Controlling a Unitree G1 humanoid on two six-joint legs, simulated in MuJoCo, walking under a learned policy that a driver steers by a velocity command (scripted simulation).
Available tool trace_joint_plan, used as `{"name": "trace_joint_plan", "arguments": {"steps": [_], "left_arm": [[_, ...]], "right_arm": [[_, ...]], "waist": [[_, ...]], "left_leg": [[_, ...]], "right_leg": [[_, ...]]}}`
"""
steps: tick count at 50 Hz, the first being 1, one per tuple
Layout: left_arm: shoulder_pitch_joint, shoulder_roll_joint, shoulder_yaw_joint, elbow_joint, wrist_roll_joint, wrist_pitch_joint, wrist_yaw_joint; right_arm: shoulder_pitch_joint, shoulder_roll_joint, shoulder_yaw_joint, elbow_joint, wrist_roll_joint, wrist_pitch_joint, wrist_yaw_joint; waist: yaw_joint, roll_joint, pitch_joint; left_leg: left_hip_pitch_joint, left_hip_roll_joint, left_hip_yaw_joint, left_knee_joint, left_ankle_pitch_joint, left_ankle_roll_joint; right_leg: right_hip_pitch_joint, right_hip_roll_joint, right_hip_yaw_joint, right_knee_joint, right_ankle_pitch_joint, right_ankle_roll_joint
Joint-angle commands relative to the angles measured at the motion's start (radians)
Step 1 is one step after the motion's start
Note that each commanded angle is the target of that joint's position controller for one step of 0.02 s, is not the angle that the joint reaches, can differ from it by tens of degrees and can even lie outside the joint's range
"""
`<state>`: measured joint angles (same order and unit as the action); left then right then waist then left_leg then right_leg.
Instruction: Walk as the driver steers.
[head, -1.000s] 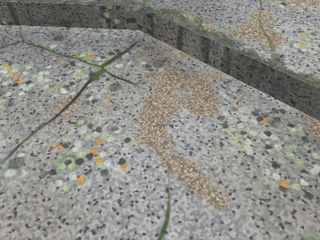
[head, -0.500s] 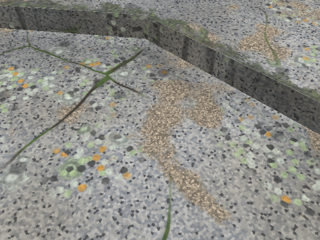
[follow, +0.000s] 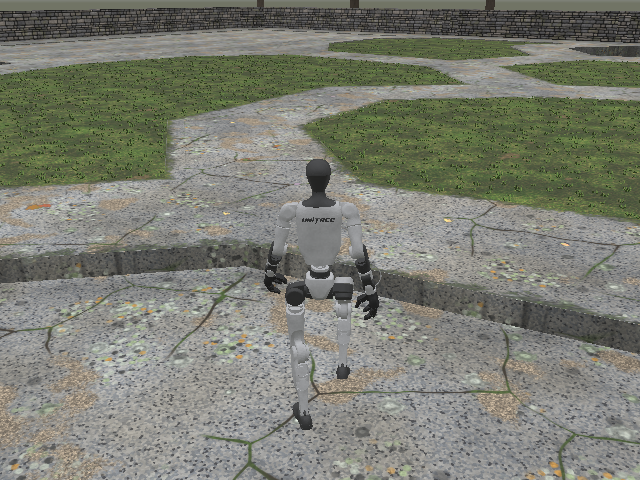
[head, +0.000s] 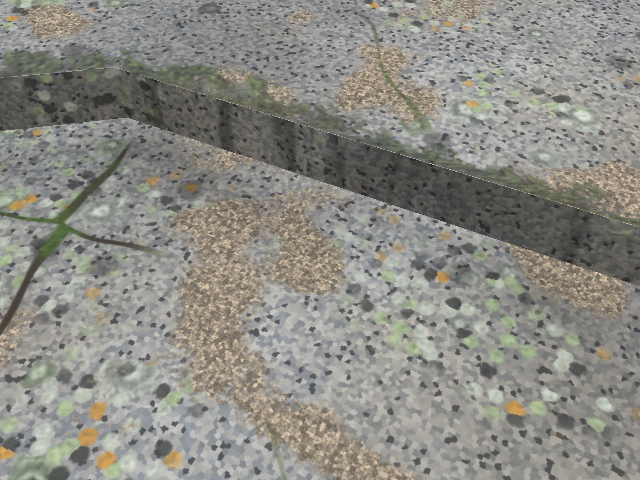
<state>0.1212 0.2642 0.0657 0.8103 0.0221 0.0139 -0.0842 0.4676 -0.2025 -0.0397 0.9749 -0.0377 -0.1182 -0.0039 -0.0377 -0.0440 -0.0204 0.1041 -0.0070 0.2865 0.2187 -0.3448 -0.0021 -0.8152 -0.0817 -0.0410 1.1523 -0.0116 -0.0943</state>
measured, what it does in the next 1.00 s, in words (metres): walks ahead, turning right: right foot, then left foot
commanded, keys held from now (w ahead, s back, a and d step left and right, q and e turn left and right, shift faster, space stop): w+e+shift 0.48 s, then w+shift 0.38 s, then w+q+shift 0.14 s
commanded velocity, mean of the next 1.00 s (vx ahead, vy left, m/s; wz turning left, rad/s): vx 0.98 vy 0.00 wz -0.61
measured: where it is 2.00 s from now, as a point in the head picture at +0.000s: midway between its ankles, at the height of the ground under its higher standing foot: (515, 118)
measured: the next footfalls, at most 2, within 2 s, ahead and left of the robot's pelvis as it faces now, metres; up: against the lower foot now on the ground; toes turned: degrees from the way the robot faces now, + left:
right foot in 0.18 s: +0.30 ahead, -0.06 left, +0.00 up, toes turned -16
left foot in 0.62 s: +0.78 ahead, -0.11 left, +0.00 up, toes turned -35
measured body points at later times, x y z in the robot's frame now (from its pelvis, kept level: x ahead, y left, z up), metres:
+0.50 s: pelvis +0.41 -0.08 +0.00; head +0.44 -0.10 +0.44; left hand +0.49 +0.19 -0.12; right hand +0.57 -0.38 -0.06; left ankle +0.68 +0.01 -0.67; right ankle +0.26 -0.05 -0.73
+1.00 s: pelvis +0.82 -0.29 -0.01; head +0.85 -0.31 +0.44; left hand +1.17 -0.32 -0.05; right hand +0.57 -0.41 -0.13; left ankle +0.74 -0.08 -0.73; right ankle +0.91 -0.49 -0.71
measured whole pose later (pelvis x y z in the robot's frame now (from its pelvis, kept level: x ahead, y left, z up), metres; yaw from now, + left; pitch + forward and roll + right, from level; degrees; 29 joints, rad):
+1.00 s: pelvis +0.82 -0.29 -0.01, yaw -35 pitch +3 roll +2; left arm -0.12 0.26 -0.04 0.64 0.05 -0.09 -0.06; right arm 0.58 -0.25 -0.03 0.98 0.00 -0.12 0.02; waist -0.13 -0.02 0.03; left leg 0.17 -0.04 0.00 0.12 -0.33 0.02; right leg -0.65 -0.03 0.00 0.58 0.00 -0.08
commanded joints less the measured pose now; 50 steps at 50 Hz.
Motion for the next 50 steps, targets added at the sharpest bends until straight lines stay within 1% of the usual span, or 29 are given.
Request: {"name": "trace_joint_plan", "arguments": {"steps": [1,2,4,6,8,9,10,11,12,14,16,18,21,24,27,29,30,31,32,33,34,35,36,38,40,42,45,48,50], "left_arm": [[-0.189,0.019,-0.011,-0.116,0.005,-0.012,-0.012],[-0.211,0.014,-0.016,-0.130,0.004,-0.015,-0.013],[-0.201,0.014,-0.023,-0.141,-0.006,-0.018,-0.005],[-0.083,0.054,-0.013,-0.118,-0.013,-0.017,0.010],[0.253,0.139,0.028,-0.036,-0.018,-0.020,0.032],[0.416,0.186,0.061,0.022,-0.014,-0.028,0.051],[0.317,0.234,0.081,0.030,-0.026,-0.020,0.067],[0.247,0.318,0.089,-0.009,0.005,-0.007,0.055],[0.300,0.297,0.090,-0.013,0.008,-0.011,0.064],[0.274,0.204,0.066,0.018,0.009,-0.036,0.081],[0.204,0.163,0.043,-0.002,-0.004,-0.065,0.096],[0.214,0.156,0.033,-0.006,-0.025,-0.090,0.091],[0.270,0.171,0.036,-0.004,-0.022,-0.103,0.086],[0.337,0.192,0.048,0.011,-0.031,-0.100,0.076],[0.332,0.200,0.047,0.024,-0.037,-0.109,0.083],[0.303,0.256,0.055,0.027,-0.015,-0.116,0.087],[0.233,0.270,0.058,0.019,0.000,-0.115,0.085],[0.180,0.201,0.042,0.002,0.016,-0.123,0.084],[0.348,0.009,-0.004,-0.030,-0.032,-0.121,0.078],[0.346,0.077,-0.017,-0.026,-0.023,-0.122,0.083],[0.257,0.117,-0.008,-0.021,-0.015,-0.109,0.082],[0.184,0.129,-0.010,-0.030,0.001,-0.102,0.072],[0.110,0.124,-0.011,-0.049,0.012,-0.098,0.059],[0.098,0.071,-0.029,-0.078,0.022,-0.084,0.038],[0.065,0.050,-0.046,-0.105,0.029,-0.076,0.031],[-0.043,0.069,-0.055,-0.152,0.030,-0.081,0.025],[-0.221,0.049,-0.084,-0.220,0.030,-0.102,0.011],[-0.245,0.065,-0.084,-0.223,0.026,-0.112,0.023],[-0.098,0.117,-0.062,-0.180,0.034,-0.114,0.054]], "right_arm": [[0.016,-0.099,-0.014,-0.025,0.001,-0.013,-0.016],[0.022,-0.109,-0.014,-0.018,0.002,-0.009,-0.021],[0.000,-0.147,-0.016,-0.020,0.003,0.001,-0.031],[0.001,-0.216,-0.032,-0.028,0.003,0.027,-0.049],[-0.078,-0.280,-0.056,-0.067,-0.004,0.057,-0.042],[-0.107,-0.276,-0.060,-0.081,-0.005,0.063,-0.028],[-0.164,-0.146,-0.032,-0.126,-0.006,0.051,-0.005],[-0.190,-0.110,-0.019,-0.258,0.015,0.017,0.004],[-0.273,-0.155,-0.016,-0.286,0.005,-0.014,0.004],[-0.275,-0.157,-0.008,-0.276,0.000,-0.024,0.002],[-0.235,-0.141,0.001,-0.264,-0.040,0.018,0.009],[-0.288,-0.132,0.011,-0.294,-0.046,0.050,0.020],[-0.497,-0.114,0.034,-0.387,-0.026,0.053,0.033],[-0.578,-0.107,0.046,-0.428,-0.004,0.048,0.036],[-0.540,-0.134,0.038,-0.430,0.001,0.040,0.025],[-0.332,-0.227,-0.004,-0.374,0.009,0.035,0.002],[-0.138,-0.263,-0.026,-0.319,0.018,0.035,-0.015],[0.064,-0.310,-0.050,-0.264,0.009,0.037,-0.037],[0.050,-0.384,-0.066,-0.253,-0.043,0.026,-0.031],[-0.038,-0.317,-0.065,-0.266,-0.026,0.031,-0.001],[-0.157,-0.226,-0.051,-0.278,-0.015,0.029,0.009],[-0.187,-0.176,-0.042,-0.261,-0.013,0.028,0.016],[-0.153,-0.151,-0.033,-0.228,-0.016,0.025,0.018],[-0.083,-0.111,-0.015,-0.156,-0.007,0.010,0.020],[-0.066,-0.139,-0.019,-0.123,0.015,-0.009,0.023],[-0.060,-0.164,-0.021,-0.117,0.019,-0.020,0.025],[-0.031,-0.169,-0.019,-0.098,0.040,-0.028,0.029],[-0.002,-0.253,-0.034,-0.085,0.044,-0.031,0.026],[0.002,-0.293,-0.039,-0.072,0.036,-0.023,0.013]], "waist": [[0.004,0.092,0.220],[0.006,0.093,0.223],[0.042,0.113,0.182],[0.117,0.166,0.083],[0.272,0.205,-0.072],[0.334,0.155,-0.136],[0.235,-0.095,-0.037],[0.133,-0.167,-0.120],[0.172,0.008,-0.123],[0.076,0.167,0.045],[0.000,0.167,0.075],[-0.005,0.140,0.108],[0.055,0.088,0.164],[0.124,0.012,0.109],[0.111,-0.007,0.040],[-0.001,-0.044,-0.096],[-0.129,-0.040,-0.164],[-0.219,-0.002,-0.237],[-0.057,0.368,-0.324],[-0.038,0.312,-0.308],[-0.009,0.166,-0.135],[-0.005,0.053,-0.051],[-0.010,0.028,-0.003],[0.026,0.086,0.031],[0.053,0.112,0.079],[0.047,0.099,0.130],[0.022,0.091,0.160],[0.024,0.099,0.116],[0.099,0.158,-0.022]], "left_leg": [[-0.037,0.249,-0.037,-0.164,0.359,0.014],[-0.011,0.246,-0.005,-0.151,0.476,0.010],[0.005,0.242,0.061,-0.061,0.994,-0.003],[0.079,0.276,0.065,0.142,1.446,-0.001],[0.002,0.317,0.019,0.568,1.503,0.053],[-0.185,0.282,-0.003,0.886,1.215,0.058],[-0.552,0.082,-0.043,1.232,0.127,0.035],[-0.939,-0.051,-0.232,1.458,-0.117,-0.011],[-1.002,0.022,-0.365,1.417,-0.037,0.002],[-0.930,0.097,-0.370,1.237,0.014,-0.004],[-0.819,0.137,-0.370,1.139,0.005,-0.039],[-0.779,0.158,-0.332,1.016,-0.006,-0.073],[-0.730,0.129,-0.270,0.722,0.214,-0.085],[-0.645,0.054,-0.245,0.483,0.420,-0.049],[-0.486,0.002,-0.241,0.322,0.475,0.008],[-0.274,-0.036,-0.266,0.331,0.350,0.038],[-0.106,-0.010,-0.257,0.298,0.301,0.051],[0.115,0.083,-0.340,0.356,0.110,0.067],[0.342,0.403,-0.908,0.247,-0.105,0.209],[0.265,0.395,-1.184,0.061,-0.334,0.227],[0.091,0.358,-1.022,0.021,-0.380,0.219],[-0.036,0.318,-0.895,0.018,-0.258,0.209],[-0.113,0.268,-0.781,0.013,-0.136,0.186],[-0.194,0.228,-0.675,-0.018,-0.043,0.174],[-0.241,0.234,-0.630,-0.080,-0.029,0.183],[-0.280,0.214,-0.516,-0.139,0.108,0.183],[-0.392,0.132,-0.374,-0.214,0.421,0.155],[-0.279,0.157,-0.368,-0.172,0.797,0.145],[-0.160,0.170,-0.363,0.082,1.172,0.128]], "right_leg": [[-0.108,-0.011,-0.066,-0.155,0.003,-0.027],[-0.074,0.000,-0.101,-0.219,-0.014,-0.042],[0.111,0.071,-0.186,-0.341,-0.052,-0.091],[0.276,0.149,-0.225,-0.370,-0.128,-0.127],[0.611,0.190,-0.173,-0.394,-0.287,-0.178],[0.882,0.197,-0.080,-0.506,-0.321,-0.203],[0.977,0.042,0.210,-0.567,-0.406,-0.242],[1.168,-0.117,0.772,-0.765,-0.466,-0.413],[1.161,-0.167,0.832,-0.889,-0.468,-0.384],[0.894,-0.118,0.687,-0.930,-0.319,-0.307],[0.705,-0.028,0.531,-0.933,-0.206,-0.275],[0.560,0.032,0.456,-0.963,-0.161,-0.267],[0.472,0.097,0.392,-0.987,0.057,-0.226],[0.587,0.098,0.391,-0.954,0.333,-0.166],[0.730,0.065,0.365,-0.880,0.604,-0.111],[0.827,0.026,0.382,-0.642,0.823,-0.072],[0.781,0.046,0.352,-0.422,0.789,-0.061],[0.615,0.092,0.310,-0.120,0.571,-0.051],[0.262,0.251,0.225,0.274,-0.408,-0.004],[0.153,0.203,0.217,0.303,-0.387,-0.030],[0.138,0.130,0.204,0.252,-0.261,-0.029],[0.157,0.103,0.183,0.200,-0.224,-0.025],[0.166,0.087,0.183,0.163,-0.230,-0.026],[0.172,0.063,0.199,0.100,-0.245,-0.016],[0.109,0.040,0.209,0.039,-0.241,-0.001],[0.063,0.036,0.173,-0.083,-0.151,0.017],[0.266,0.030,-0.001,-0.443,0.041,0.028],[0.422,0.077,-0.021,-0.572,0.095,0.020],[0.585,0.132,-0.011,-0.573,-0.028,0.003]]}}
